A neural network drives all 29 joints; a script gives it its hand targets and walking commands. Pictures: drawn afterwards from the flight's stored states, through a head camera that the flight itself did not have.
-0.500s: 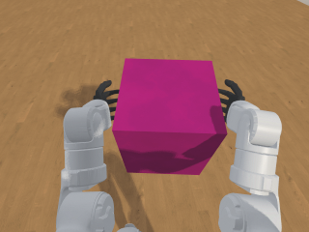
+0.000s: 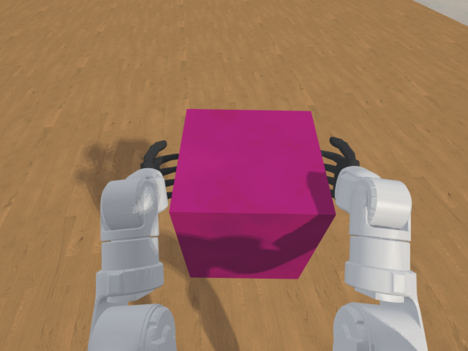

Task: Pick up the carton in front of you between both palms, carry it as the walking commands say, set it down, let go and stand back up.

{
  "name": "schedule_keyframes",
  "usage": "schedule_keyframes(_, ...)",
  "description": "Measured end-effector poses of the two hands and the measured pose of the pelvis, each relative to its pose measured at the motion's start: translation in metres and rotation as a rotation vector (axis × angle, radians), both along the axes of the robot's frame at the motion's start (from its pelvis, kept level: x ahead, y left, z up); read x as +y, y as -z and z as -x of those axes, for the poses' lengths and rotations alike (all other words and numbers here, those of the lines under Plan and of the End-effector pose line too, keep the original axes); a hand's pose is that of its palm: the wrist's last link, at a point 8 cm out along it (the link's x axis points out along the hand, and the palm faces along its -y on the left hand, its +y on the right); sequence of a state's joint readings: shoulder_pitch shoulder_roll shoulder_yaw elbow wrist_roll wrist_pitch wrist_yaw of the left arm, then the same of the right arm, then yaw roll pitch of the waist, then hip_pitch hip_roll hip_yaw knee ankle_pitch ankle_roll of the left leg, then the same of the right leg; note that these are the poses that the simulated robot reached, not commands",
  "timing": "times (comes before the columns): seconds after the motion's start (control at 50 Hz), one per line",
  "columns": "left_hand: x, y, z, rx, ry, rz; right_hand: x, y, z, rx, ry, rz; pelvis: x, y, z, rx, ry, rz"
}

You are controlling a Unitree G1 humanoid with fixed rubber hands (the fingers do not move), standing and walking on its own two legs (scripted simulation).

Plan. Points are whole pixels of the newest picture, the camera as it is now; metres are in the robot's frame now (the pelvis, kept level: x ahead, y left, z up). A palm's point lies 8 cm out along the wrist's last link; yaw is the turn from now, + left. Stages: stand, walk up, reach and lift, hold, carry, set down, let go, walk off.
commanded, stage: carry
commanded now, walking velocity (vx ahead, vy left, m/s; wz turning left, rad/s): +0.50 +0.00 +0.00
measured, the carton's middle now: (246, 200) +0.38 -0.01 +0.08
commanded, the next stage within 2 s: none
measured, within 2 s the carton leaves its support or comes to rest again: neither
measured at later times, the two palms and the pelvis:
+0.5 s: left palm (162, 123) +0.59 +0.17 +0.10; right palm (293, 120) +0.59 -0.12 +0.10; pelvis +0.33 +0.03 +0.01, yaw -2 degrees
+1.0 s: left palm (194, 65) +0.90 +0.13 +0.09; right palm (291, 64) +0.91 -0.17 +0.09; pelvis +0.65 -0.02 +0.00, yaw +1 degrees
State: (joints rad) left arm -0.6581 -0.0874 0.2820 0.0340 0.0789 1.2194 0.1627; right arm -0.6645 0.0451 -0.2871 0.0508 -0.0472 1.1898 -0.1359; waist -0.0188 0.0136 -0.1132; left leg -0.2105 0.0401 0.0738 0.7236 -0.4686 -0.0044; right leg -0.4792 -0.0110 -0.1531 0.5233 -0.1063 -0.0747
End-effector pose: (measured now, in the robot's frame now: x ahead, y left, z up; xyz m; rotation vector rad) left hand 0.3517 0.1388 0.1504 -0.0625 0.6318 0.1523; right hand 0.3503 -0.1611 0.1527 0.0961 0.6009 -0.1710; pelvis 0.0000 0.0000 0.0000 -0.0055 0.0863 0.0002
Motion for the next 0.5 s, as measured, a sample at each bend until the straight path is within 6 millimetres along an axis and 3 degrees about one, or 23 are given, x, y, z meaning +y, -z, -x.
schedule_keyframes(0.1,0.002,0.030,-0.035,0.125,-0.045,-0.014,0.002,0.029,-0.052,0.123,-0.034,-0.025,-0.010,-0.015,-0.056,0.004,-0.008,-0.016)
schedule_keyframes(0.22,0.010,0.040,-0.083,0.122,-0.101,0.016,0.010,0.044,-0.105,0.120,-0.034,-0.053,-0.009,-0.028,-0.128,0.017,-0.003,-0.037)
schedule_keyframes(0.32,0.017,0.043,-0.140,0.069,-0.063,0.015,0.018,0.051,-0.150,0.069,-0.019,-0.036,0.003,-0.023,-0.202,0.011,-0.007,-0.030)
schedule_keyframes(0.42,0.031,0.051,-0.206,0.001,-0.009,0.013,0.032,0.051,-0.207,0.000,-0.011,0.022,0.024,0.000,-0.283,-0.012,0.010,-0.025)
schedule_keyframes(0.5,0.035,0.055,-0.241,0.060,0.026,0.009,0.036,0.051,-0.236,0.060,0.008,0.038,0.034,-0.010,-0.329,-0.013,0.040,-0.013)
